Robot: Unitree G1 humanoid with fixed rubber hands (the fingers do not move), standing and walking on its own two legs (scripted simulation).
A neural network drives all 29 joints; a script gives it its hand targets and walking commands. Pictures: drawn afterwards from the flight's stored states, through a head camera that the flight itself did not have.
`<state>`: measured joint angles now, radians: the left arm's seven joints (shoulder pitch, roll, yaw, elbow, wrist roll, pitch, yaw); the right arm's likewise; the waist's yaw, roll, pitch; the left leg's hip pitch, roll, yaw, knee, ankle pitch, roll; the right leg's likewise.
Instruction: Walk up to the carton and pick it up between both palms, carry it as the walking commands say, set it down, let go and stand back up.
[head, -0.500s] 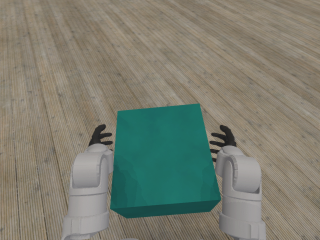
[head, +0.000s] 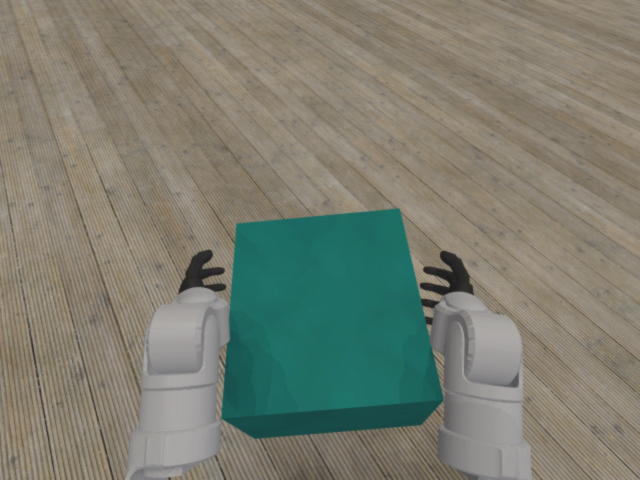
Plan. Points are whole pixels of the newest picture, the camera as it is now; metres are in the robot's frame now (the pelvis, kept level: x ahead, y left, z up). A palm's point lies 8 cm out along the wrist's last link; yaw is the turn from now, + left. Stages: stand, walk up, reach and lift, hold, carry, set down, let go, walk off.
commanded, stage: carry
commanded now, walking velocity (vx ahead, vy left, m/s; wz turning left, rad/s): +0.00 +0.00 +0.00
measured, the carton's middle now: (327, 323) +0.32 -0.02 -0.01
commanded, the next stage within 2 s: none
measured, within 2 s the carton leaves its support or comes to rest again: neither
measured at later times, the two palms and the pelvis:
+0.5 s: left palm (144, 366) +0.20 +0.18 +0.10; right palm (448, 374) +0.20 -0.13 +0.10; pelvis -0.08 +0.02 +0.00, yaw -1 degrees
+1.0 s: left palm (169, 457) +0.14 +0.15 +0.06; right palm (490, 463) +0.13 -0.16 +0.08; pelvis -0.16 +0.00 +0.00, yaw -2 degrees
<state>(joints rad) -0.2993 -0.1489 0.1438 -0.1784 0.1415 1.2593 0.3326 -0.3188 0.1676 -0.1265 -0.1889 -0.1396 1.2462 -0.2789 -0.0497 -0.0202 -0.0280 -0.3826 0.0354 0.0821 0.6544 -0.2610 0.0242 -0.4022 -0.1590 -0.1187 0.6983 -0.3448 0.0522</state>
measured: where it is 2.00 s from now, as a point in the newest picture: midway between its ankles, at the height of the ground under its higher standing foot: outside the picture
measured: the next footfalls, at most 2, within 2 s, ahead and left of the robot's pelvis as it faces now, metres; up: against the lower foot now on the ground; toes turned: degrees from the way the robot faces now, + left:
right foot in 0.32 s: +0.00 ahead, -0.12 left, +0.00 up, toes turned -10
left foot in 0.92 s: -0.11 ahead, +0.09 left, +0.00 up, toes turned +6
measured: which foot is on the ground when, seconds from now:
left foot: down 0.00-0.70, up 0.72-0.90, down 0.92-1.00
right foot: up 0.00-0.30, down 0.32-0.94, up 0.96-1.00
